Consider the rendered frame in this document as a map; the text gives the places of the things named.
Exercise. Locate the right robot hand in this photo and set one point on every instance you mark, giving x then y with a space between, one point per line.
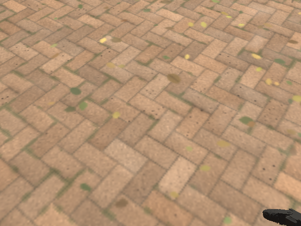
283 217

